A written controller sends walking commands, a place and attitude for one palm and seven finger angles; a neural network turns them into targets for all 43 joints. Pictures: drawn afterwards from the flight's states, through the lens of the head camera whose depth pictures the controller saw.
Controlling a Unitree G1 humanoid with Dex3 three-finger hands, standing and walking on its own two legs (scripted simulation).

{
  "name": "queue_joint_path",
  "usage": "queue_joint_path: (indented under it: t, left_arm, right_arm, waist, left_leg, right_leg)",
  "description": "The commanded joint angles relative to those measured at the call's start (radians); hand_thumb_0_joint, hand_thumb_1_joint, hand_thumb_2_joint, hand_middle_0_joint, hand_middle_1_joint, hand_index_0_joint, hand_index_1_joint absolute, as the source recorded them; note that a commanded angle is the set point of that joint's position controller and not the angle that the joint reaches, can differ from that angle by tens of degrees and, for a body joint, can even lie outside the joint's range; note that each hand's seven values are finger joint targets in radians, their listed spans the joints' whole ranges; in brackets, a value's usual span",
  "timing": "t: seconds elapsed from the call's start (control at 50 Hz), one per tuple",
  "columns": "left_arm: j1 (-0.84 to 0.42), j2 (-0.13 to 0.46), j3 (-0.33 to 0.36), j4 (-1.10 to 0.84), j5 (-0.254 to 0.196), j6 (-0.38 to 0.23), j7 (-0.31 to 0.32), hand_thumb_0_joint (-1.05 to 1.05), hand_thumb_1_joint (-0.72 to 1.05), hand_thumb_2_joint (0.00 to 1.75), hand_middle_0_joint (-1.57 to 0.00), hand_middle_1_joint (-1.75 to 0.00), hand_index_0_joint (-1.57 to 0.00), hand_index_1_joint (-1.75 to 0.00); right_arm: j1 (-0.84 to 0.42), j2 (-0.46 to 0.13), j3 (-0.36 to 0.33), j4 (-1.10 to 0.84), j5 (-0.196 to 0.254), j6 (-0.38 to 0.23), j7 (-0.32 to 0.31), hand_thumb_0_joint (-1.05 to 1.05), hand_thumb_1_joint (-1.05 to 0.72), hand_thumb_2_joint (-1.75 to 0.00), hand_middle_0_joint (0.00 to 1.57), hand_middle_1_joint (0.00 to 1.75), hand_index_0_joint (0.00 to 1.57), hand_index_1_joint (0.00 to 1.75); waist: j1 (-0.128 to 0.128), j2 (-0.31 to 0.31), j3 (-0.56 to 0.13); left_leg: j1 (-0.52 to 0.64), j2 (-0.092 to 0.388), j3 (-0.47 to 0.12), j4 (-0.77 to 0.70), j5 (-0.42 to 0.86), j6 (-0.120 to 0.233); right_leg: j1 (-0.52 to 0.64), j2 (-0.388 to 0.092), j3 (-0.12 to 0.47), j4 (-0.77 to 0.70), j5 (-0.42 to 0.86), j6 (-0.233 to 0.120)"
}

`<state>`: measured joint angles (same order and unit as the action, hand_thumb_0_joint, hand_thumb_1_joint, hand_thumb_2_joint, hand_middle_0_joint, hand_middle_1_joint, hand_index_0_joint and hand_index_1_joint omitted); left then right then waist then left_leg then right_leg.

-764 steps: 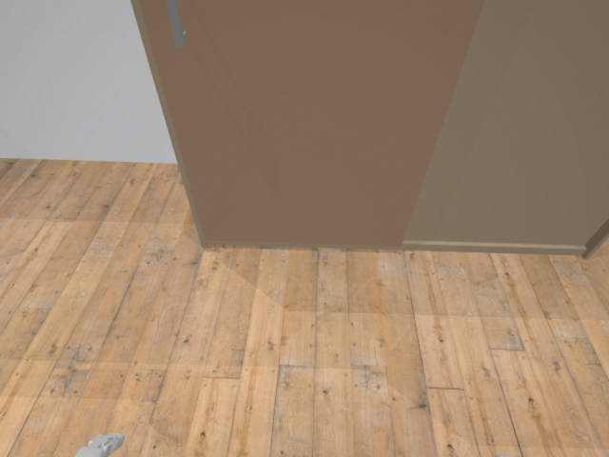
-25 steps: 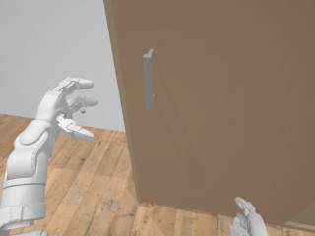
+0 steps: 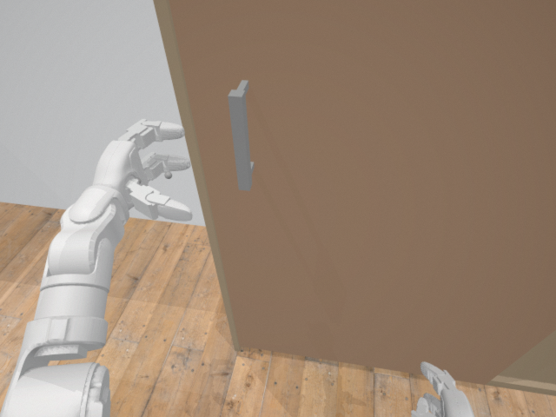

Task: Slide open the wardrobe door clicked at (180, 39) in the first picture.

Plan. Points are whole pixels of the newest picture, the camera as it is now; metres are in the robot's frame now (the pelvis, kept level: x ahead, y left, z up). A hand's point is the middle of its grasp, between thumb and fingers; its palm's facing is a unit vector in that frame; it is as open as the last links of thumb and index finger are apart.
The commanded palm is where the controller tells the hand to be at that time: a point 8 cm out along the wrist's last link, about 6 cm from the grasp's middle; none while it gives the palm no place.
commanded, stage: move the hooked fingers beside the handle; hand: left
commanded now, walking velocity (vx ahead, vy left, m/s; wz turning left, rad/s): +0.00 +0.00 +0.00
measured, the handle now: (244, 138) +0.48 +0.09 +0.18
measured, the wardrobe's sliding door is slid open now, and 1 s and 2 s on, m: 0.00 0.00 0.00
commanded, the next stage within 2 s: feel for the door with the fingertips in 1.22 s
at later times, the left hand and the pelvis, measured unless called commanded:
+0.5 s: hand (203, 151) +0.42 +0.14 +0.19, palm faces -0.07 -1.00 +0.00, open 14.0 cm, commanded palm +0.40 +0.20 +0.19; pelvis +0.00 +0.00 +0.00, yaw -1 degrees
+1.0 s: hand (203, 157) +0.42 +0.14 +0.18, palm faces -0.07 -1.00 +0.00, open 14.0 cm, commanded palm +0.41 +0.20 +0.19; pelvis -0.01 +0.01 +0.00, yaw +0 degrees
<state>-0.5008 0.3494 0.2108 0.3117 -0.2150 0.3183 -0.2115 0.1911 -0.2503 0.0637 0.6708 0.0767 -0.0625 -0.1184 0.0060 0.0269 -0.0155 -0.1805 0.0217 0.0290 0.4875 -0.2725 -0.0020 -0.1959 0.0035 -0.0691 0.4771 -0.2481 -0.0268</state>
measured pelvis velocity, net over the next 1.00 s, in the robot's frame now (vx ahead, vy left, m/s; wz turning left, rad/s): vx -0.01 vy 0.01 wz -0.01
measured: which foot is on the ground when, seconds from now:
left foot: down 0.00-1.00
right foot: down 0.00-1.00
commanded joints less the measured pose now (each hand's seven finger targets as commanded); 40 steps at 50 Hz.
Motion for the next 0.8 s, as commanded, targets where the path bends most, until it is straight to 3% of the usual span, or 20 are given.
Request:
queue_joint_path:
  t: [0.0,0.06,0.1,0.12,0.16,0.18,0.2,0.28,0.3,0.36,0.46,0.48,0.5,0.54,0.6,0.62,0.64,0.68,0.7,0.78]
  left_arm:
    - [-0.481,0.169,0.032,-0.220,-0.028,-0.113,-0.010,0.00,-0.50,0.30,-0.30,-1.20,-0.30,-1.20]
    - [-0.501,0.146,0.022,-0.144,-0.033,-0.104,-0.002,0.00,-0.50,0.30,-0.30,-1.20,-0.30,-1.20]
    - [-0.482,0.183,0.058,-0.079,-0.024,-0.094,0.012,0.00,-0.50,0.30,-0.30,-1.20,-0.30,-1.20]
    - [-0.519,0.206,0.074,-0.069,-0.017,-0.093,0.022,0.00,-0.50,0.30,-0.30,-1.20,-0.30,-1.20]
    - [-0.551,0.180,0.055,-0.040,-0.006,-0.094,0.039,0.00,-0.50,0.30,-0.30,-1.20,-0.30,-1.20]
    - [-0.587,0.175,0.046,-0.061,0.001,-0.106,0.045,0.00,-0.50,0.30,-0.30,-1.20,-0.30,-1.20]
    - [-0.569,0.208,0.077,-0.062,0.008,-0.119,0.055,0.00,-0.50,0.30,-0.30,-1.20,-0.30,-1.20]
    - [-0.647,0.144,0.020,-0.108,0.008,-0.173,0.058,0.00,-0.50,0.30,-0.30,-1.20,-0.30,-1.20]
    - [-0.633,0.179,0.050,-0.079,0.011,-0.181,0.060,0.00,-0.50,0.30,-0.30,-1.20,-0.30,-1.20]
    - [-0.651,0.143,0.024,-0.032,0.011,-0.180,0.060,0.00,-0.50,0.30,-0.30,-1.20,-0.30,-1.20]
    - [-0.589,0.151,0.051,0.054,0.023,-0.145,0.071,0.00,-0.50,0.30,-0.30,-1.20,-0.30,-1.20]
    - [-0.590,0.157,0.055,0.065,0.026,-0.144,0.072,0.00,-0.50,0.30,-0.30,-1.20,-0.30,-1.20]
    - [-0.562,0.165,0.064,0.058,0.028,-0.149,0.074,0.00,-0.50,0.30,-0.30,-1.20,-0.30,-1.20]
    - [-0.600,0.142,0.042,0.014,0.025,-0.164,0.073,0.00,-0.50,0.30,-0.30,-1.20,-0.30,-1.20]
    - [-0.617,0.189,0.075,-0.062,0.024,-0.202,0.076,0.00,-0.50,0.30,-0.30,-1.20,-0.30,-1.20]
    - [-0.624,0.165,0.049,-0.077,0.024,-0.208,0.072,0.00,-0.50,0.30,-0.30,-1.20,-0.30,-1.20]
    - [-0.670,0.137,0.018,-0.099,0.023,-0.218,0.073,0.00,-0.50,0.30,-0.30,-1.20,-0.30,-1.20]
    - [-0.676,0.097,-0.018,-0.101,0.024,-0.218,0.071,0.00,-0.50,0.30,-0.30,-1.20,-0.30,-1.20]
    - [-0.660,0.105,-0.014,-0.094,0.026,-0.212,0.073,0.00,-0.50,0.30,-0.30,-1.20,-0.30,-1.20]
    - [-0.699,0.086,-0.027,0.047,0.022,-0.158,0.075,0.00,-0.50,0.30,-0.30,-1.20,-0.30,-1.20]
  right_arm:
    - [-0.104,-0.127,-0.058,-0.142,0.001,-0.056,-0.010,0.00,-0.90,-0.90,0.20,0.30,0.20,0.30]
    - [-0.093,-0.128,-0.058,-0.130,0.003,-0.056,-0.010,0.00,-0.90,-0.90,0.20,0.30,0.20,0.30]
    - [-0.080,-0.140,-0.063,-0.117,0.000,-0.047,-0.008,0.00,-0.90,-0.90,0.20,0.30,0.20,0.30]
    - [-0.077,-0.140,-0.064,-0.116,0.000,-0.044,-0.008,0.00,-0.90,-0.90,0.20,0.30,0.20,0.30]
    - [-0.068,-0.134,-0.065,-0.114,-0.002,-0.041,-0.005,0.00,-0.90,-0.90,0.20,0.30,0.20,0.30]
    - [-0.064,-0.133,-0.066,-0.117,-0.004,-0.042,-0.002,0.00,-0.90,-0.90,0.20,0.30,0.20,0.30]
    - [-0.060,-0.138,-0.072,-0.117,-0.007,-0.040,-0.001,0.00,-0.90,-0.90,0.20,0.30,0.20,0.30]
    - [-0.040,-0.125,-0.075,-0.121,-0.008,-0.048,0.003,0.00,-0.90,-0.90,0.20,0.30,0.20,0.30]
    - [-0.031,-0.134,-0.079,-0.112,-0.010,-0.046,0.002,0.00,-0.90,-0.90,0.20,0.30,0.20,0.30]
    - [-0.021,-0.129,-0.078,-0.103,-0.008,-0.045,0.005,0.00,-0.90,-0.90,0.20,0.30,0.20,0.30]
    - [-0.010,-0.133,-0.080,-0.106,-0.009,-0.031,0.011,0.00,-0.90,-0.90,0.20,0.30,0.20,0.30]
    - [-0.006,-0.133,-0.080,-0.105,-0.009,-0.027,0.012,0.00,-0.90,-0.90,0.20,0.30,0.20,0.30]
    - [-0.007,-0.139,-0.082,-0.113,-0.010,-0.024,0.013,0.00,-0.90,-0.90,0.20,0.30,0.20,0.30]
    - [-0.010,-0.130,-0.083,-0.123,-0.010,-0.028,0.013,0.00,-0.90,-0.90,0.20,0.30,0.20,0.30]
    - [-0.012,-0.136,-0.086,-0.130,-0.012,-0.030,0.011,0.00,-0.90,-0.90,0.20,0.30,0.20,0.30]
    - [-0.024,-0.127,-0.083,-0.135,-0.010,-0.032,0.010,0.00,-0.90,-0.90,0.20,0.30,0.20,0.30]
    - [-0.019,-0.123,-0.082,-0.128,-0.008,-0.036,0.009,0.00,-0.90,-0.90,0.20,0.30,0.20,0.30]
    - [-0.021,-0.120,-0.083,-0.122,-0.006,-0.042,0.010,0.00,-0.90,-0.90,0.20,0.30,0.20,0.30]
    - [-0.026,-0.125,-0.084,-0.119,-0.005,-0.041,0.009,0.00,-0.90,-0.90,0.20,0.30,0.20,0.30]
    - [-0.026,-0.129,-0.073,-0.091,-0.003,-0.035,0.006,0.00,-0.90,-0.90,0.20,0.30,0.20,0.30]
  waist:
    - [-0.013,0.008,-0.290]
    - [-0.019,-0.051,-0.252]
    - [-0.010,-0.079,-0.234]
    - [-0.016,-0.077,-0.232]
    - [-0.023,-0.064,-0.227]
    - [-0.025,-0.049,-0.256]
    - [-0.011,-0.037,-0.284]
    - [-0.029,-0.008,-0.346]
    - [-0.030,-0.033,-0.341]
    - [-0.036,-0.032,-0.309]
    - [-0.018,-0.039,-0.285]
    - [-0.024,-0.055,-0.278]
    - [-0.011,-0.053,-0.293]
    - [-0.023,-0.054,-0.299]
    - [-0.013,-0.052,-0.341]
    - [-0.015,-0.023,-0.334]
    - [-0.035,-0.025,-0.333]
    - [-0.040,-0.001,-0.320]
    - [-0.035,0.015,-0.311]
    - [-0.056,-0.037,-0.202]
  left_leg:
    - [0.107,-0.021,-0.023,-0.038,0.251,0.027]
    - [0.064,-0.024,-0.026,-0.045,0.214,0.030]
    - [0.049,-0.022,-0.023,-0.048,0.201,0.030]
    - [0.034,-0.020,-0.024,-0.052,0.196,0.029]
    - [0.025,-0.024,-0.020,-0.049,0.188,0.029]
    - [0.036,-0.026,-0.021,-0.046,0.198,0.029]
    - [0.053,-0.022,-0.017,-0.043,0.222,0.029]
    - [0.090,-0.023,-0.018,-0.033,0.283,0.030]
    - [0.093,-0.019,-0.018,-0.033,0.286,0.031]
    - [0.070,-0.020,-0.019,-0.041,0.268,0.029]
    - [0.035,-0.021,-0.012,-0.046,0.268,0.029]
    - [0.030,-0.022,-0.013,-0.048,0.258,0.029]
    - [0.040,-0.021,-0.013,-0.051,0.272,0.029]
    - [0.049,-0.018,-0.010,-0.048,0.278,0.031]
    - [0.077,-0.016,-0.013,-0.051,0.290,0.032]
    - [0.079,-0.016,-0.011,-0.052,0.285,0.032]
    - [0.094,-0.015,-0.014,-0.051,0.281,0.032]
    - [0.108,-0.013,-0.021,-0.050,0.279,0.028]
    - [0.118,-0.012,-0.022,-0.051,0.276,0.028]
    - [0.045,-0.018,-0.036,-0.067,0.161,0.027]
  right_leg:
    - [0.068,0.000,0.046,-0.055,0.273,0.006]
    - [0.049,0.000,0.043,-0.061,0.248,0.011]
    - [0.041,-0.002,0.045,-0.067,0.225,0.014]
    - [0.041,-0.006,0.045,-0.067,0.221,0.015]
    - [0.033,-0.005,0.047,-0.068,0.210,0.015]
    - [0.040,-0.004,0.051,-0.064,0.221,0.013]
    - [0.060,-0.005,0.055,-0.059,0.244,0.011]
    - [0.080,0.006,0.048,-0.042,0.321,0.006]
    - [0.081,0.007,0.048,-0.044,0.323,0.008]
    - [0.065,0.008,0.044,-0.050,0.311,0.008]
    - [0.066,0.007,0.043,-0.052,0.311,0.007]
    - [0.065,0.008,0.041,-0.054,0.305,0.008]
    - [0.080,0.009,0.042,-0.051,0.310,0.006]
    - [0.076,0.009,0.043,-0.053,0.320,0.008]
    - [0.100,0.014,0.046,-0.051,0.321,0.005]
    - [0.093,0.012,0.047,-0.053,0.315,0.005]
    - [0.081,0.015,0.043,-0.056,0.306,0.005]
    - [0.058,0.020,0.039,-0.059,0.289,0.003]
    - [0.050,0.021,0.040,-0.063,0.275,0.002]
    - [-0.017,0.019,0.033,-0.088,0.160,0.005]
